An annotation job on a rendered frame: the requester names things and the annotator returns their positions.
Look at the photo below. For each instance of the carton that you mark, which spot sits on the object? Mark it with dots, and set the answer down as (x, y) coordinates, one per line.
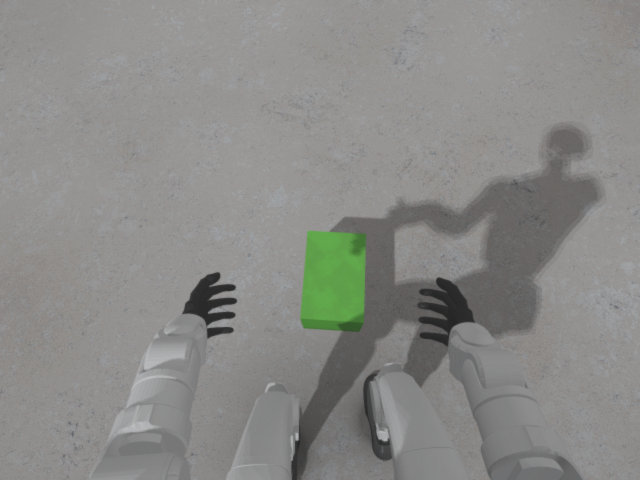
(334, 281)

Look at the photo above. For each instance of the left robot thigh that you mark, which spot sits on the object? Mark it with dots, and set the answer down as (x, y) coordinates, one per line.
(264, 452)

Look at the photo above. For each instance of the right robot forearm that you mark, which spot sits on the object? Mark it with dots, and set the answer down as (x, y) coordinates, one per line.
(517, 441)

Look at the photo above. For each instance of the robot right foot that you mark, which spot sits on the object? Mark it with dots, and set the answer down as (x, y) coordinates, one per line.
(381, 448)

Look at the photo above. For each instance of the robot left upper arm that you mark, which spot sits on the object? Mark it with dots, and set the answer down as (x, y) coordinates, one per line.
(157, 466)

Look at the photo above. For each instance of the robot right hand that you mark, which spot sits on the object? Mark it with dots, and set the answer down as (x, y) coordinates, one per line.
(457, 311)

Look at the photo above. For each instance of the left robot forearm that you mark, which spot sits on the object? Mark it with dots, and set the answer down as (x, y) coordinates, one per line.
(157, 415)

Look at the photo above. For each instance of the robot left hand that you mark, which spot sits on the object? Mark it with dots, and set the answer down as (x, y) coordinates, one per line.
(199, 303)

